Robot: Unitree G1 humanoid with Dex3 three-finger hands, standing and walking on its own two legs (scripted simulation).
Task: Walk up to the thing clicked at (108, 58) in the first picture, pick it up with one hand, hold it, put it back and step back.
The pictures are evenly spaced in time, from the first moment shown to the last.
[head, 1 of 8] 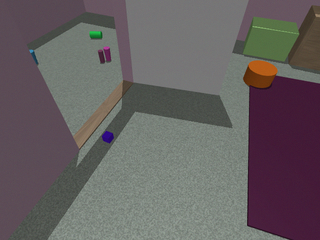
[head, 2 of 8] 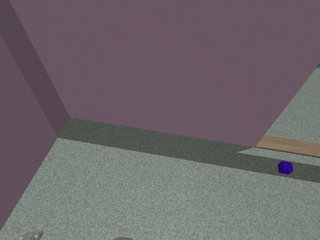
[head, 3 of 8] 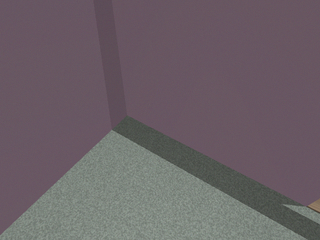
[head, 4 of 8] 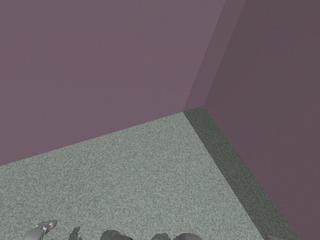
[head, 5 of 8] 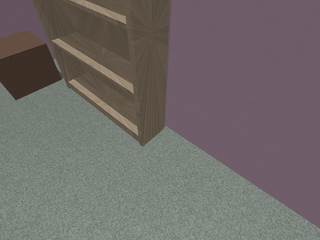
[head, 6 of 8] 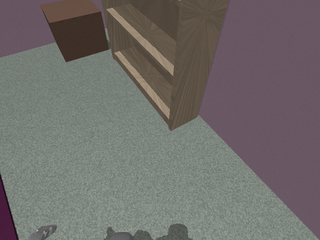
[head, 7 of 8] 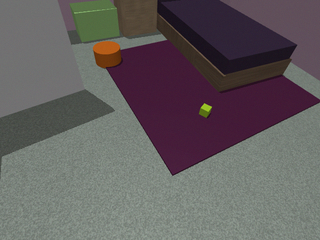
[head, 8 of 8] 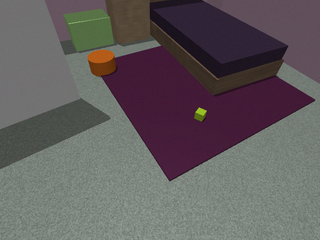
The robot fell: no
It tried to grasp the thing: no
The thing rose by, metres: 0.00
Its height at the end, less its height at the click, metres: +0.00
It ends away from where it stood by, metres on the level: 0.00
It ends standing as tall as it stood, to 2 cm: yes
